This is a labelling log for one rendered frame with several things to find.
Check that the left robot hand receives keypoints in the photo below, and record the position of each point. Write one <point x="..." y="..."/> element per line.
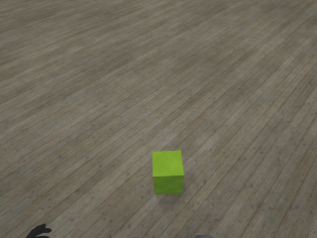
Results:
<point x="39" y="230"/>

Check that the carton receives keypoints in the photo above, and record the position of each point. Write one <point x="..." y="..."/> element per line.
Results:
<point x="168" y="172"/>

